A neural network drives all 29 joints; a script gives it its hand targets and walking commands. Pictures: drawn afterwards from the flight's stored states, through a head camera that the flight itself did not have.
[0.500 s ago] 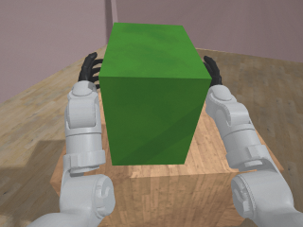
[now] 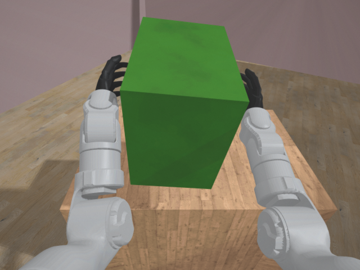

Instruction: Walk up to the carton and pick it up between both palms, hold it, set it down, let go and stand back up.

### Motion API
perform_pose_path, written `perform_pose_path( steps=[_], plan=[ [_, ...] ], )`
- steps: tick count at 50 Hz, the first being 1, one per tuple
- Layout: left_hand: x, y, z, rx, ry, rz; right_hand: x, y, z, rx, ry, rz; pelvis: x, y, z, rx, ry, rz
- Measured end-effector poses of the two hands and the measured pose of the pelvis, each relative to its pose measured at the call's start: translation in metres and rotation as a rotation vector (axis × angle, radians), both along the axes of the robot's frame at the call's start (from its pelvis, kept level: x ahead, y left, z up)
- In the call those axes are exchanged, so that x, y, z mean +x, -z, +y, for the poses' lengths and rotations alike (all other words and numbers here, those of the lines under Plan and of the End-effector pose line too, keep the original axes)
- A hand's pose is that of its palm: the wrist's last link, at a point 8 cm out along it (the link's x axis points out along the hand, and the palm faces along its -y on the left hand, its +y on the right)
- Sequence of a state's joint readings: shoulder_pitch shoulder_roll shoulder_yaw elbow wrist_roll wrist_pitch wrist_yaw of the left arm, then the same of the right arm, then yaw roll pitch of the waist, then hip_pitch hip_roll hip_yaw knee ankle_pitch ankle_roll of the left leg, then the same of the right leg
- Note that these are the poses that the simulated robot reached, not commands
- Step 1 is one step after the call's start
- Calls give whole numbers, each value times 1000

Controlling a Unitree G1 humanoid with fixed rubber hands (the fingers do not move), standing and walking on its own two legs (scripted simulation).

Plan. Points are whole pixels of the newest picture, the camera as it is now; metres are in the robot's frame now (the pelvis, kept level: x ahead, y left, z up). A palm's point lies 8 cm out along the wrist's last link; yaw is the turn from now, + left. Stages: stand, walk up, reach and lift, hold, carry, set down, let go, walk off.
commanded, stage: set down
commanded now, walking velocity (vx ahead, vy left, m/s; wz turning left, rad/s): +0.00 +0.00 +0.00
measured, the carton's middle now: (177, 104) +0.47 +0.02 +0.17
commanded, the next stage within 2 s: none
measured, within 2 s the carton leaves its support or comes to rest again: neither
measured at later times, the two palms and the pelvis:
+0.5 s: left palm (115, 112) +0.40 +0.16 +0.19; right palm (244, 120) +0.39 -0.14 +0.18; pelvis +0.03 +0.00 +0.00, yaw +1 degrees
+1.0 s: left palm (121, 110) +0.42 +0.15 +0.18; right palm (246, 124) +0.39 -0.15 +0.16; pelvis +0.02 +0.01 +0.00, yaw -1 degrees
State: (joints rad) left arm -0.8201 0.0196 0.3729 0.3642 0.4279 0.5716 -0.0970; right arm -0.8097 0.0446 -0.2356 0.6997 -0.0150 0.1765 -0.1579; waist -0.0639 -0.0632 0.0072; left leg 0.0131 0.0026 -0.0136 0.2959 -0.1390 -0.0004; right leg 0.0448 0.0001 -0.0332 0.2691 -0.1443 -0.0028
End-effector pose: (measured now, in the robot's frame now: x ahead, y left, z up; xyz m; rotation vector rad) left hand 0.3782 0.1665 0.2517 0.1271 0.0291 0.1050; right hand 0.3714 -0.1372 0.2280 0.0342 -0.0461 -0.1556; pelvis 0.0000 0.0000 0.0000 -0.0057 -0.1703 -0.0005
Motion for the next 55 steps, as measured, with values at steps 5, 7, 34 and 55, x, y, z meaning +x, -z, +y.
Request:
perform_pose_path(
  steps=[5,7,34,55],
  plan=[
    [11,26,-2,13,18,58,6,26,-1,3,15,24,8,0,4,-1,3,-8],
    [14,38,-3,8,22,71,9,37,-2,2,18,35,11,0,5,-2,3,-10],
    [25,89,-5,7,44,130,13,85,-5,-35,38,84,21,0,8,-9,-3,3],
    [53,92,-10,-27,77,153,31,76,-9,-38,72,91,22,-2,5,0,24,64]
  ],
)
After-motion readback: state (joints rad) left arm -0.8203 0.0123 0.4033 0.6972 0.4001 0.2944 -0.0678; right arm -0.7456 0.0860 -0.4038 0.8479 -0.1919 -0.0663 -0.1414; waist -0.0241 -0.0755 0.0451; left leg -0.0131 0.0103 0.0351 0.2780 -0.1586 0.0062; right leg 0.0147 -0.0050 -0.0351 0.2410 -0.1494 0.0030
